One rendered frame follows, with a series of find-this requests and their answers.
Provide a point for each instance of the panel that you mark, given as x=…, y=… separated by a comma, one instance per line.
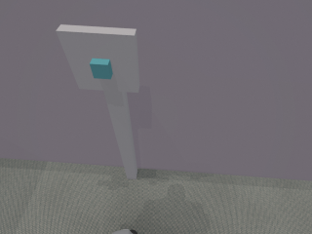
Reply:
x=81, y=44

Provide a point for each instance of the button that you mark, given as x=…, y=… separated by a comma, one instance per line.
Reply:
x=101, y=68

